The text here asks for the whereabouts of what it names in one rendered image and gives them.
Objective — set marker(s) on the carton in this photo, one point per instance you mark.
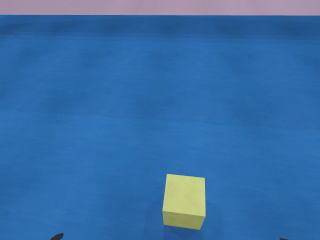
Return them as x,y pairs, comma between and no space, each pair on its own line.
184,203

